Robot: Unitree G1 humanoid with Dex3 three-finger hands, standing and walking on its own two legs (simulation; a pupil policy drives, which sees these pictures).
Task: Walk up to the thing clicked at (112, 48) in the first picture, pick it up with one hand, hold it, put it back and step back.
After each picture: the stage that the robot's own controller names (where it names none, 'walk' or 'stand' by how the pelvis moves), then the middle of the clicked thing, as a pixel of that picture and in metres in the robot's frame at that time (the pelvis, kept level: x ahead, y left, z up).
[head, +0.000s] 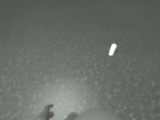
stand; (112, 50) +1.47 -0.44 -0.65
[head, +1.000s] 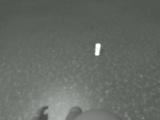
walk; (97, 49) +1.40 -0.01 -0.63
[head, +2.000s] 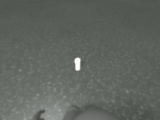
walk; (77, 64) +0.92 +0.26 -0.63
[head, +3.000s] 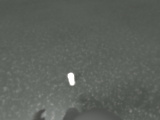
walk; (71, 79) +0.60 +0.28 -0.63
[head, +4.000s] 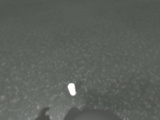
stand; (72, 89) +0.43 +0.26 -0.63
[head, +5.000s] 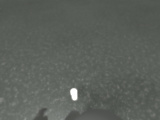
stand; (74, 94) +0.38 +0.19 -0.64
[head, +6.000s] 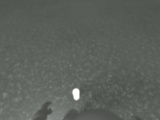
stand; (76, 94) +0.35 +0.16 -0.64
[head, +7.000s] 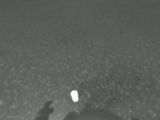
walk; (75, 96) +0.33 +0.18 -0.65
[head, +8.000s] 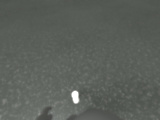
stand; (75, 97) +0.37 +0.19 -0.65
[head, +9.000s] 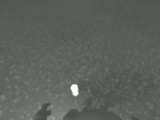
stand; (75, 90) +0.39 +0.19 -0.65
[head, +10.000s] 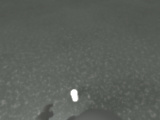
stand; (74, 95) +0.39 +0.20 -0.65
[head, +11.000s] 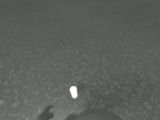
stand; (74, 92) +0.40 +0.21 -0.65
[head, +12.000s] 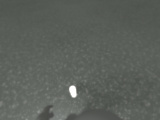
stand; (73, 92) +0.41 +0.22 -0.65
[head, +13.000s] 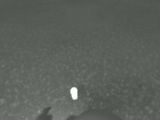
stand; (74, 94) +0.41 +0.20 -0.66
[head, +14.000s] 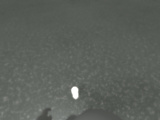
stand; (75, 93) +0.41 +0.20 -0.66
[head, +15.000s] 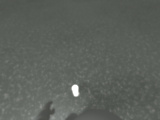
go down; (75, 91) +0.42 +0.19 -0.65
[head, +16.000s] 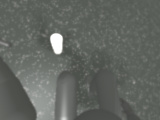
go down; (57, 45) +0.53 +0.19 -0.25
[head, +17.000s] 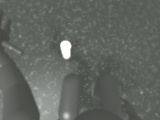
approach; (66, 51) +0.53 +0.17 -0.27
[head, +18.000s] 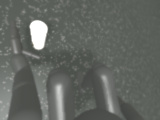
close in; (38, 38) +0.53 +0.22 -0.18
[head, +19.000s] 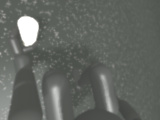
close; (29, 35) +0.52 +0.23 -0.19
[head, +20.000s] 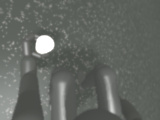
lift; (42, 47) +0.44 +0.22 -0.19
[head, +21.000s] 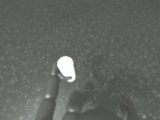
lift; (68, 71) +0.33 +0.16 +0.01
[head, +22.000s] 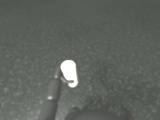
hold; (71, 75) +0.30 +0.15 +0.03
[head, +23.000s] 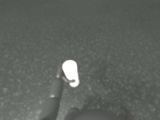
crouch; (72, 75) +0.31 +0.14 +0.02
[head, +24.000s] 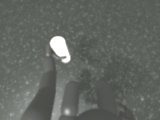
crouch; (62, 52) +0.46 +0.17 -0.04
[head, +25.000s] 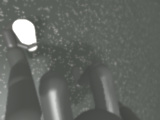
lower; (28, 39) +0.50 +0.21 -0.19
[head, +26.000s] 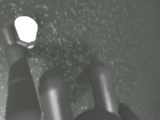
lower; (27, 36) +0.50 +0.22 -0.20
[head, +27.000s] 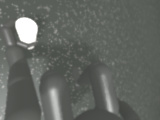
lower; (28, 37) +0.50 +0.22 -0.20
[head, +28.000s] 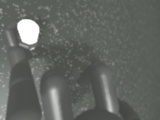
lower; (29, 38) +0.50 +0.22 -0.20
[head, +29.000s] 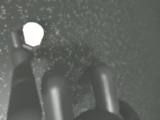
loosen; (33, 40) +0.49 +0.21 -0.20
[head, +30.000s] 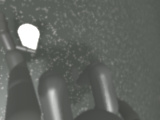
withdraw; (29, 41) +0.49 +0.21 -0.20
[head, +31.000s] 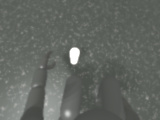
walk; (74, 57) +0.50 +0.14 -0.29
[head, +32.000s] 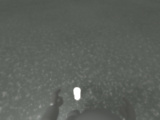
stand; (77, 94) +0.40 +0.14 -0.59
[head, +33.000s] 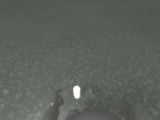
stand; (76, 92) +0.41 +0.15 -0.60
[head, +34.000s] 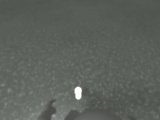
stand; (78, 93) +0.41 +0.14 -0.62
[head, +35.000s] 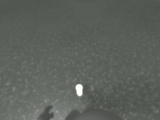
walk; (79, 90) +0.43 +0.15 -0.65
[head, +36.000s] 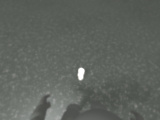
walk; (80, 74) +0.60 +0.11 -0.64
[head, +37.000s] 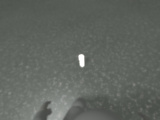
walk; (81, 61) +0.87 +0.24 -0.63
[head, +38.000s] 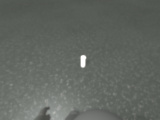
stand; (83, 61) +1.04 +0.16 -0.64
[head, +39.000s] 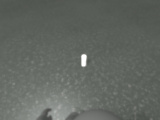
stand; (83, 60) +1.04 +0.16 -0.66
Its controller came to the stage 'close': yes
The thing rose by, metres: 0.68
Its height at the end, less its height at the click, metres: +0.00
